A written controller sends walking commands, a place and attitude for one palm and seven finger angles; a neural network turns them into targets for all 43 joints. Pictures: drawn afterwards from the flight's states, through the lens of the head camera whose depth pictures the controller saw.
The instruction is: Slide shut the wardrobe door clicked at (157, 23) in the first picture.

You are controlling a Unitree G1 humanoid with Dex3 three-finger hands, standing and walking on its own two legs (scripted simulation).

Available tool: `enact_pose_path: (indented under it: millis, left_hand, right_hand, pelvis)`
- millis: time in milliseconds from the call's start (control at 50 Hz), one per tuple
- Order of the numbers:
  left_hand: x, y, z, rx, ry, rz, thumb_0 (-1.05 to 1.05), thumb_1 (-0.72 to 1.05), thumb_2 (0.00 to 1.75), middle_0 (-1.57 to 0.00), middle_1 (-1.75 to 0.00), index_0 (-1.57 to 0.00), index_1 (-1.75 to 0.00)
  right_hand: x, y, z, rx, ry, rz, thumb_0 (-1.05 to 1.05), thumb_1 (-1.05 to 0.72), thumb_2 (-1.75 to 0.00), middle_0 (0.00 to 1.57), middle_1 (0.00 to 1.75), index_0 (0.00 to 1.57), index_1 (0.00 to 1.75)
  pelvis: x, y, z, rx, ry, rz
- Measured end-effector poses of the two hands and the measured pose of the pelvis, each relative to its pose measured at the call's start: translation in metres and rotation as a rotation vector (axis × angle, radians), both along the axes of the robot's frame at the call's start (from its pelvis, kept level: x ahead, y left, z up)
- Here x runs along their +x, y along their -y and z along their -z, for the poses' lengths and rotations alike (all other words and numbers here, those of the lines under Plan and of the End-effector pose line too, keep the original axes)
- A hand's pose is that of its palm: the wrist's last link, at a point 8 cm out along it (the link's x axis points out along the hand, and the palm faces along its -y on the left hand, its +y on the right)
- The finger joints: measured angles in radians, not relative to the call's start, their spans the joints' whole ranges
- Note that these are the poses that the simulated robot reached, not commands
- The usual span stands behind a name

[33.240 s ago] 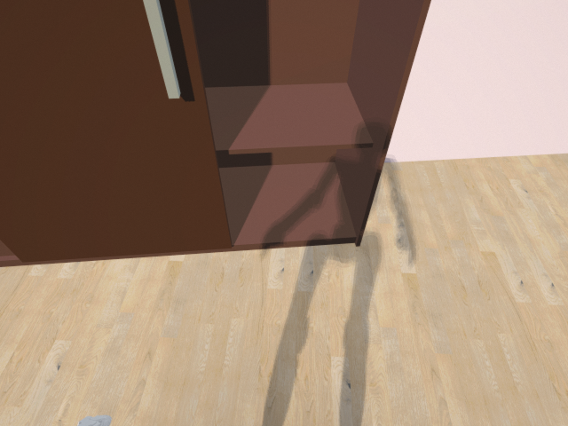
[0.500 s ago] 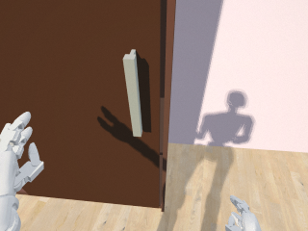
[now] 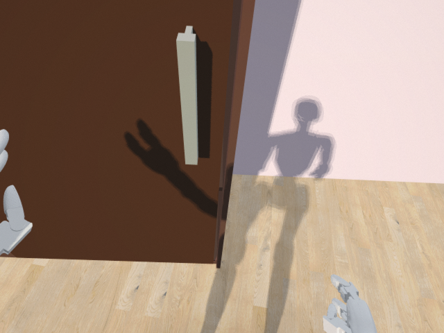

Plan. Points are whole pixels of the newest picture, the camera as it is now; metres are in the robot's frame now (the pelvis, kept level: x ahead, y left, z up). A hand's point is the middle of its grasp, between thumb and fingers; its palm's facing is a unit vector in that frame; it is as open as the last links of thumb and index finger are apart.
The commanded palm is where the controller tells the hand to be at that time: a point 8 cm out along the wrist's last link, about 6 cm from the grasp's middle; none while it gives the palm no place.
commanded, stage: step back with the hand held close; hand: left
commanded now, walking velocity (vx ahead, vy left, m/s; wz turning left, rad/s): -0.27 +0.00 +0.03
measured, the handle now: (190, 104) +0.48 +0.11 +0.16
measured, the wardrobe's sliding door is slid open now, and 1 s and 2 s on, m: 0.01 0.01 0.01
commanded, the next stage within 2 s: stop stepping back and stand still in 0.82 s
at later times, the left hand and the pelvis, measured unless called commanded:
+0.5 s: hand out of the picture +0.13 +0.27 +0.18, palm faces +0.45 -0.77 -0.46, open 7.4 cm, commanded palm +0.07 +0.30 +0.19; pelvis -0.07 +0.00 +0.00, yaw +0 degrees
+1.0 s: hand out of the picture +0.04 +0.29 +0.19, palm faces +0.38 -0.84 -0.37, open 7.4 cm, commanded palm -0.02 +0.33 +0.19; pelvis -0.16 +0.04 +0.02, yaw -1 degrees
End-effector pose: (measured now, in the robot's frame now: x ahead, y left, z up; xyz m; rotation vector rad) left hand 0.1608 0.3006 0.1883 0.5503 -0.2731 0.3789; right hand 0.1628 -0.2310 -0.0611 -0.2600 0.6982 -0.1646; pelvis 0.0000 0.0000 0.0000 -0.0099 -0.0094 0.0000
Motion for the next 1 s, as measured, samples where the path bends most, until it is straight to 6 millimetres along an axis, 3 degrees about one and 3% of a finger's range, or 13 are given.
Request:
enact_pose_path:
  millis: [140, 280, 440, 620, 700, 840, 1000]
  left_hand:
    - [-0.029, 0.001, 0.002, -0.005, 0.060, -0.031, 0.01, 0.89, 0.90, -0.21, -0.30, -0.22, -0.30]
    - [-0.039, -0.003, 0.007, -0.034, 0.082, 0.004, 0.01, 0.88, 0.90, -0.21, -0.30, -0.22, -0.30]
    - [-0.060, -0.013, -0.012, 0.055, 0.099, -0.001, 0.01, 0.88, 0.90, -0.21, -0.30, -0.22, -0.30]
    - [-0.084, 0.006, 0.005, -0.012, 0.030, 0.083, 0.01, 0.89, 0.90, -0.21, -0.30, -0.22, -0.30]
    - [-0.097, -0.003, 0.005, -0.011, 0.054, 0.103, 0.01, 0.88, 0.90, -0.22, -0.30, -0.22, -0.30]
    - [-0.117, -0.038, -0.006, 0.002, 0.083, 0.058, 0.01, 0.88, 0.90, -0.22, -0.30, -0.22, -0.30]
    - [-0.159, -0.034, -0.010, -0.063, 0.074, 0.080, 0.01, 0.89, 0.90, -0.21, -0.30, -0.21, -0.30]
  right_hand:
    - [-0.017, -0.006, 0.009, 0.013, 0.011, -0.038, 0.02, -0.90, -0.90, 0.20, 0.30, 0.20, 0.30]
    - [-0.045, -0.006, 0.013, -0.022, -0.018, -0.015, 0.02, -0.90, -0.90, 0.21, 0.30, 0.20, 0.30]
    - [-0.070, -0.013, 0.006, -0.007, -0.026, -0.021, 0.02, -0.90, -0.90, 0.20, 0.30, 0.20, 0.30]
    - [-0.082, -0.007, 0.004, -0.010, 0.003, -0.016, 0.02, -0.90, -0.90, 0.21, 0.30, 0.20, 0.30]
    - [-0.096, -0.006, -0.003, -0.049, 0.016, 0.016, 0.02, -0.90, -0.90, 0.21, 0.30, 0.20, 0.30]
    - [-0.130, -0.027, -0.016, -0.073, -0.008, 0.001, 0.02, -0.90, -0.90, 0.20, 0.30, 0.20, 0.30]
    - [-0.173, -0.050, -0.021, -0.022, 0.006, -0.024, 0.02, -0.90, -0.90, 0.21, 0.30, 0.20, 0.30]
  pelvis:
    - [-0.020, 0.002, 0.007, -0.012, 0.000, -0.009]
    - [-0.039, -0.009, 0.010, -0.029, 0.000, -0.004]
    - [-0.052, -0.005, 0.002, -0.056, -0.032, -0.034]
    - [-0.091, -0.004, 0.003, -0.052, -0.020, 0.002]
    - [-0.097, -0.016, 0.005, -0.057, -0.022, 0.004]
    - [-0.128, -0.030, -0.008, -0.082, -0.038, -0.005]
    - [-0.163, -0.036, -0.017, -0.099, -0.058, 0.020]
